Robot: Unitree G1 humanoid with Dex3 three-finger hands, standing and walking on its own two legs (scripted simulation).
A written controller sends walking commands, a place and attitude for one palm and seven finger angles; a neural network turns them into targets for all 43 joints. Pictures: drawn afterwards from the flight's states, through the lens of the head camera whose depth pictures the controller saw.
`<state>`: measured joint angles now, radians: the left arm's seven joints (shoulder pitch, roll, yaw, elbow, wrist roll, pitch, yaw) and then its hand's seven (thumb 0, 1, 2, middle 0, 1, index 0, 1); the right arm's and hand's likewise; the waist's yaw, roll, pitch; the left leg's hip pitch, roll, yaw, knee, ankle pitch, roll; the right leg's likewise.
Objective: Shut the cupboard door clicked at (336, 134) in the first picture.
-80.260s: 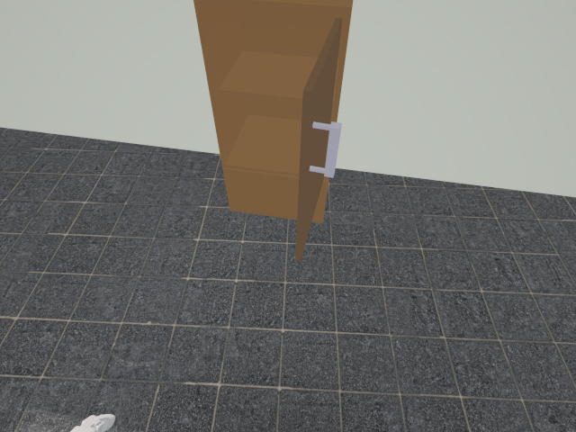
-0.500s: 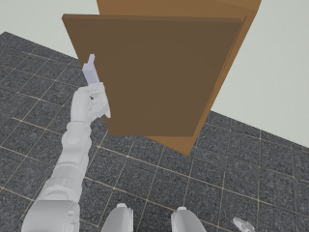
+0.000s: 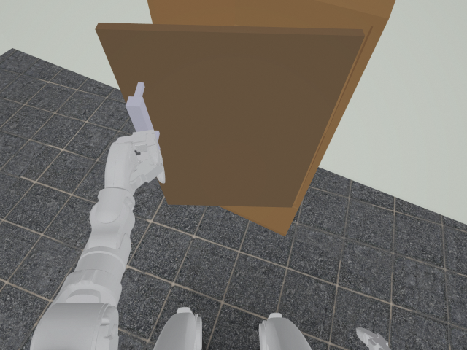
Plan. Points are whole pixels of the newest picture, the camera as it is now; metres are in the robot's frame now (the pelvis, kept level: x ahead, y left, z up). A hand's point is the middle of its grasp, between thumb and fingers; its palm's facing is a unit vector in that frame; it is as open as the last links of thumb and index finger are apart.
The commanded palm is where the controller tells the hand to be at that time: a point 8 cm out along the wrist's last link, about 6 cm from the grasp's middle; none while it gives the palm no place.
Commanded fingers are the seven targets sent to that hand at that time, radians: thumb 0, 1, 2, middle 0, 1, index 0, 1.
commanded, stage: push the door shut along its arc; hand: left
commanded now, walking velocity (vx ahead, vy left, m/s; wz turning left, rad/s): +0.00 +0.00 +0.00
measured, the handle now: (147, 121) +0.53 +0.16 +0.05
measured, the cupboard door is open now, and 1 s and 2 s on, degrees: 25 11 5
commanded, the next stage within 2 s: pull the fist back off the door in 1.40 s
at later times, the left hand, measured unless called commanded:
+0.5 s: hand (158, 136) +0.48 +0.13 +0.06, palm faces -0.18 -0.98 -0.05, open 3.1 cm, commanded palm +0.48 +0.17 +0.05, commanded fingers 0.00 0.90 0.90 -1.30 -1.50 -1.30 -1.50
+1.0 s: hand (179, 114) +0.54 +0.10 +0.06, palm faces -0.31 -0.95 -0.05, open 3.1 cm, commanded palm +0.55 +0.13 +0.05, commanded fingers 0.00 0.90 0.90 -1.30 -1.50 -1.30 -1.50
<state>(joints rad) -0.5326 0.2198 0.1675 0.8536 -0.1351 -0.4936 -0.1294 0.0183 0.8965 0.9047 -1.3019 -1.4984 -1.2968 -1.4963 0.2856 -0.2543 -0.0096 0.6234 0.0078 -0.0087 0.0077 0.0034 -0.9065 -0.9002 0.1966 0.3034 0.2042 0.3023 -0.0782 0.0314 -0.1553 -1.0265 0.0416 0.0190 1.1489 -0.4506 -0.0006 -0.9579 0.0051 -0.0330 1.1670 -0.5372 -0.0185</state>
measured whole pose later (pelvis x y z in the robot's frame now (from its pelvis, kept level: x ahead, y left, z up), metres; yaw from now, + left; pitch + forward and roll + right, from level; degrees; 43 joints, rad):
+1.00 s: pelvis -0.02 +0.02 -0.04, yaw -2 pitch +28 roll -4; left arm -1.17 0.49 0.22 1.27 -0.05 -0.34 -0.32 0.02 0.90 0.90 -1.30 -1.50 -1.29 -1.50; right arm 0.37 -0.27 0.03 0.67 -0.02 -0.05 0.03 0.00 -0.91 -0.90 0.20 0.30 0.21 0.30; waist -0.23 0.06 -0.14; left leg -1.35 0.05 -0.02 1.33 -0.47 0.03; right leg -1.25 0.02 -0.06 1.30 -0.54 0.00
